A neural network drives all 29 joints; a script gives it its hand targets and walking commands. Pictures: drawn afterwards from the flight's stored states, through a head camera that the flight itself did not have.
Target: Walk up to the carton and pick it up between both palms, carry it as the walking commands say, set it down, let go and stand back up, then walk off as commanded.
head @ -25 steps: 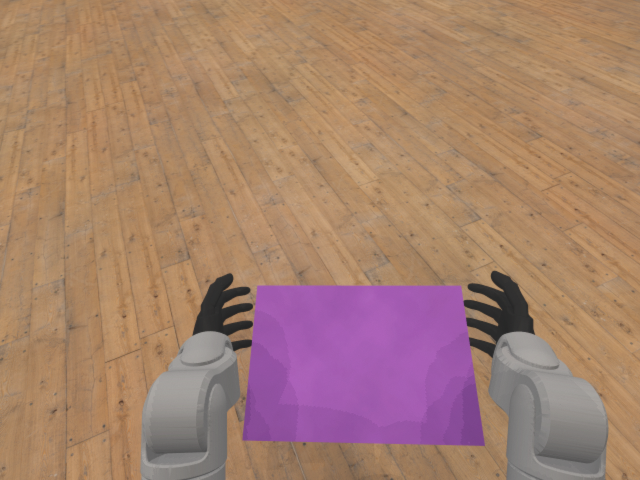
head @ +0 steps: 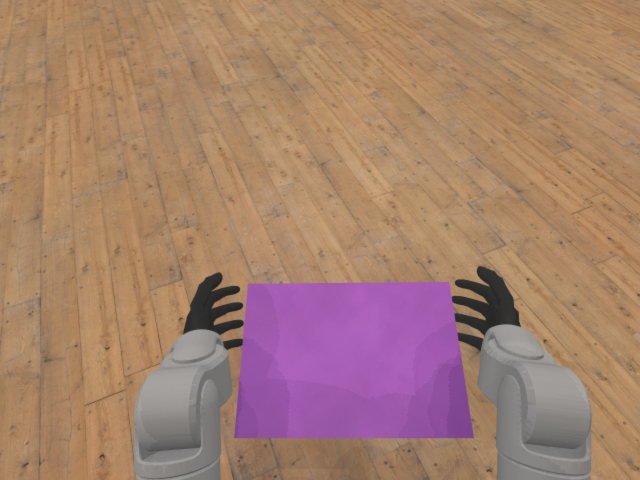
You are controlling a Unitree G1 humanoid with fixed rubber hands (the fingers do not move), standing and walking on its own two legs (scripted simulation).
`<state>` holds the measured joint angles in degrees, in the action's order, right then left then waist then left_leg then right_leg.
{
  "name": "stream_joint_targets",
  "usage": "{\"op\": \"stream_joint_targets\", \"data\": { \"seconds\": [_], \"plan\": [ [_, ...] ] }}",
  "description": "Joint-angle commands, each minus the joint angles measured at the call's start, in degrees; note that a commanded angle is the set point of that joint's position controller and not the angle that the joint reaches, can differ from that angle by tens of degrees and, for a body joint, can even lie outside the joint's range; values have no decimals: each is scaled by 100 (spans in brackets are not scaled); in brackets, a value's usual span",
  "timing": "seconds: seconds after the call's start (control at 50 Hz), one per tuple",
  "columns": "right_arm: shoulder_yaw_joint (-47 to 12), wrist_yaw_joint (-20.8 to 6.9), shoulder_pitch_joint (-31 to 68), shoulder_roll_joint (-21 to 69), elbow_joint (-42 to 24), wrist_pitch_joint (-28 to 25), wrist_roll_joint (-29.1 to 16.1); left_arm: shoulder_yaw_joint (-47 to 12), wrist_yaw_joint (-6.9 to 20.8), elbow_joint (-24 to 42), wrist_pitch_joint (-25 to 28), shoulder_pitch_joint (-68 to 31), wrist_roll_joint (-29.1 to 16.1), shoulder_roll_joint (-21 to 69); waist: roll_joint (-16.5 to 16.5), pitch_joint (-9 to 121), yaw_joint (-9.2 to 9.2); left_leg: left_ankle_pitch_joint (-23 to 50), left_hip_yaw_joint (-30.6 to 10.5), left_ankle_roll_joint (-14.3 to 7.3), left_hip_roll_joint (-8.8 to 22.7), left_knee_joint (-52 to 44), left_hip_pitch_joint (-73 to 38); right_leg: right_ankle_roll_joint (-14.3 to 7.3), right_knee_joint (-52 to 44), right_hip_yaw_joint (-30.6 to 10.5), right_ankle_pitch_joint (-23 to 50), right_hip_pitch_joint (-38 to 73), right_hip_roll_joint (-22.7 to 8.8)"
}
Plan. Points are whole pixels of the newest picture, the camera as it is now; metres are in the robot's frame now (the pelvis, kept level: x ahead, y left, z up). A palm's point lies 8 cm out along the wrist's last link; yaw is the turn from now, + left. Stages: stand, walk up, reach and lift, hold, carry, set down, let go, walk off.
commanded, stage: carry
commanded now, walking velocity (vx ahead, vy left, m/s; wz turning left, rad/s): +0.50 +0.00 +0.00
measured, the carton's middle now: (347, 365) +0.26 -0.01 -0.01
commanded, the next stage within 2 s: none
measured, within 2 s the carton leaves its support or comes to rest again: neither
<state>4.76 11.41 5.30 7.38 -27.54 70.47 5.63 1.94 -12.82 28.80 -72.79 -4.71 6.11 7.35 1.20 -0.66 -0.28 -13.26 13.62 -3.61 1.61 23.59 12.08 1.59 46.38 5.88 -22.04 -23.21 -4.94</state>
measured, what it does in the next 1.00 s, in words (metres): walks ahead: right foot, then left foot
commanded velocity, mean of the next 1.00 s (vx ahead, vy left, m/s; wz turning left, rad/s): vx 0.46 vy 0.00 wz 0.00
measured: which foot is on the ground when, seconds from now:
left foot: down 0.00-0.18, up 0.20-0.44, down 0.46-0.82, up 0.84-1.00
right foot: up 0.00-0.12, down 0.14-0.50, up 0.52-0.76, down 0.78-1.00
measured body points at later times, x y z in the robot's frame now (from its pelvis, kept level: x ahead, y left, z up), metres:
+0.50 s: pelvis +0.26 +0.01 -0.01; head +0.27 +0.02 +0.44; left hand +0.51 +0.18 +0.08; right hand +0.53 -0.14 +0.09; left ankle +0.34 +0.11 -0.74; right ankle +0.17 -0.10 -0.74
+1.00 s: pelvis +0.50 -0.01 +0.00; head +0.51 -0.02 +0.45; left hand +0.76 +0.15 +0.09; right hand +0.77 -0.17 +0.09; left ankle +0.48 +0.11 -0.70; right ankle +0.48 -0.08 -0.74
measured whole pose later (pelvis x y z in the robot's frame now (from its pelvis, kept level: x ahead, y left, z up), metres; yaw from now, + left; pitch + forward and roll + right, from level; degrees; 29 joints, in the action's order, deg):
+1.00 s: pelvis +0.50 -0.01 +0.00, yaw +3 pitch +2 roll +1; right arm 6.0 12.2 6.2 7.4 -29.1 71.8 5.6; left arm 1.4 -12.3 27.1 -71.2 -5.7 5.9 7.4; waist 0.1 1.8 -0.9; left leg -22.5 6.3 1.0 2.8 47.8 23.3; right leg -3.4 22.0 13.1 -14.9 -9.9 -1.9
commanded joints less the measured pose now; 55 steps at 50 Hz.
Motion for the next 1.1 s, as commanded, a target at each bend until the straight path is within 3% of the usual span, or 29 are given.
{"op": "stream_joint_targets", "data": {
  "seconds": [0.0,0.06,0.12,0.14,0.16,0.18,0.22,0.24,0.28,0.38,0.42,0.44,0.46,0.48,0.5,0.52,0.56,0.62,0.72,0.78,0.8,0.82,0.84,0.86,0.88,0.92,0.98,1.02,1.08],
  "plan": [
    [-3914,-1486,2805,5581,-1269,-205,-2318,-3884,1602,1456,510,-3146,-2491,5761,-731,2191,-168,1424,-1286,-699,1675,-1271,-2015,-5,-1122,259,369,-312,91],
    [-3717,-1446,2347,5374,-837,-60,-2200,-3798,1500,1171,403,-2823,-2380,5618,-1015,2041,-139,1302,-988,-466,1515,-1289,-1967,-1,-1805,567,1211,114,270],
    [-3964,-1421,2626,5223,-916,11,-2259,-3517,1477,881,340,-2354,-2167,5293,24,2392,88,1848,-270,91,887,455,-898,-195,-2700,441,1529,2367,182],
    [-3930,-1456,2698,5133,-844,91,-2268,-3474,1430,998,348,-2482,-2154,5238,767,2477,232,1148,-82,327,651,1673,213,-460,-2787,-540,1802,3364,-556],
    [-3982,-1480,2941,5021,-1094,110,-2340,-3523,1402,928,333,-2506,-2113,5296,1292,2595,295,-609,-166,462,176,2904,1857,-1222,-2922,-2340,2444,4461,-1682],
    [-3925,-1490,2758,5011,-938,138,-2336,-3508,1347,915,358,-2643,-2112,5311,1157,2334,245,-1689,-535,456,93,3453,2743,-1510,-3012,-2758,2987,4624,-2058],
    [-4052,-1488,2994,5304,-885,151,-2495,-3449,1381,920,339,-2828,-2166,5431,385,2015,169,-1567,-1058,385,320,3487,3101,-1528,-3024,-2289,3819,4207,-2243],
    [-4032,-1502,2762,5405,-790,136,-2438,-3396,1395,896,353,-2671,-2178,5512,672,1962,144,-1234,-1137,402,494,3083,3014,-1342,-3192,-1777,3696,4116,-2091],
    [-3931,-1509,2675,5421,-847,74,-2370,-3489,1420,1031,376,-2772,-2254,5570,507,1951,130,-1131,-1118,421,451,1984,2245,-1075,-3344,-1286,3205,3440,-1846],
    [-3860,-1458,2733,5678,-973,-28,-2288,-3768,1486,1215,371,-2985,-2498,5759,907,1832,70,283,-132,418,-50,180,317,-699,-3361,224,1558,2020,-1118],
    [-3933,-1422,2722,5515,-1066,-13,-2293,-3730,1474,1188,328,-2787,-2417,5562,563,1872,17,707,18,340,-15,-280,-747,-441,-2846,623,1760,1550,-808],
    [-3816,-1393,2442,5410,-1021,-15,-2201,-3789,1490,1370,304,-2849,-2460,5516,458,2284,-92,622,-185,196,164,-237,-1793,-230,-2138,918,2296,1233,-466],
    [-3737,-1388,2317,5321,-880,26,-2145,-3892,1499,1522,265,-3255,-2507,5410,-140,2380,-223,553,-766,-57,662,-138,-2722,-113,-1228,862,1978,223,-351],
    [-3505,-1335,2121,5132,-584,87,-2108,-3877,1462,1313,121,-3111,-2463,5259,-1528,2586,-266,789,-2589,-594,1767,-483,-3155,97,257,901,593,-678,164],
    [-3515,-1341,2071,5187,-764,6,-2081,-3967,1525,1258,131,-2936,-2526,5347,-1898,2921,-301,1327,-3596,-1138,2362,-680,-3727,36,1069,369,-831,-1463,336],
    [-3497,-1314,2281,5226,-823,-24,-2006,-3896,1568,1020,136,-2985,-2528,5441,-1225,2812,-283,2364,-3523,-1250,2503,-584,-3636,0,1614,-1,-945,-1719,158],
    [-3534,-1376,2423,5416,-882,-78,-2080,-4015,1609,1130,249,-3045,-2641,5662,-826,2627,-241,2515,-2761,-1079,2401,-668,-3310,10,1255,-250,-633,-1773,-139],
    [-3691,-1425,2387,5656,-964,-171,-2167,-4006,1630,1359,419,-3055,-2698,5823,-740,2365,-165,2013,-1671,-702,1887,-982,-2346,97,-288,61,-178,-681,-8],
    [-3787,-1439,2784,5516,-1161,-254,-2310,-3831,1539,1138,504,-2941,-2481,5803,-1232,2344,-113,1774,-941,-435,1631,-955,-2344,41,-1903,490,1099,55,248],
    [-3902,-1411,2426,5412,-871,-109,-2217,-3603,1533,1010,436,-2509,-2372,5493,-122,2429,25,930,-485,85,1068,187,-909,-125,-2641,482,1464,2225,180],
    [-4014,-1449,2902,5371,-1145,-115,-2257,-3602,1514,1137,496,-2758,-2329,5529,693,2601,208,404,-143,365,707,1469,66,-431,-2943,-738,1956,3189,-733],
    [-4186,-1468,2941,5132,-1214,-22,-2375,-3359,1468,871,456,-2169,-2101,5194,1865,2454,267,-1282,-230,518,212,2430,1749,-1037,-3096,-2398,2165,4185,-1577],
    [-4146,-1407,2767,5176,-1116,57,-2331,-3349,1457,872,389,-2260,-2173,5282,1644,2187,189,-1754,-630,480,216,3147,2758,-1222,-3008,-2460,3672,4637,-1921],
    [-4133,-1413,2909,5194,-1131,59,-2432,-3297,1410,713,366,-2258,-2099,5317,722,2260,171,-1708,-951,442,268,3361,2995,-1345,-2800,-2294,4829,4613,-2093],
    [-4069,-1442,2676,5117,-986,82,-2371,-3394,1416,956,393,-2540,-2162,5229,463,1942,150,-1498,-977,490,305,3177,3137,-1316,-2911,-1939,4943,4450,-2068],
    [-4030,-1461,2526,5411,-618,145,-2382,-3291,1389,751,329,-2514,-2132,5412,486,1988,178,-1053,-1000,429,348,2530,2760,-1174,-3192,-1533,4299,4267,-1787],
    [-4031,-1433,2763,5597,-941,-61,-2340,-3521,1495,1019,453,-2792,-2360,5662,642,1877,162,-575,-615,450,75,1778,2426,-876,-2888,-535,6402,4059,-1426],
    [-3840,-1417,2207,5586,-770,-130,-2245,-3608,1477,1332,516,-2615,-2385,5479,382,2000,180,-143,-392,449,-129,788,1539,-610,-2763,119,6202,3736,-1161],
    [-3932,-1377,2603,5618,-1150,-176,-2179,-3705,1562,1420,554,-2835,-2473,5567,1230,2003,133,971,-35,300,-305,48,421,-440,-2398,560,6103,3130,-888]
  ]
}}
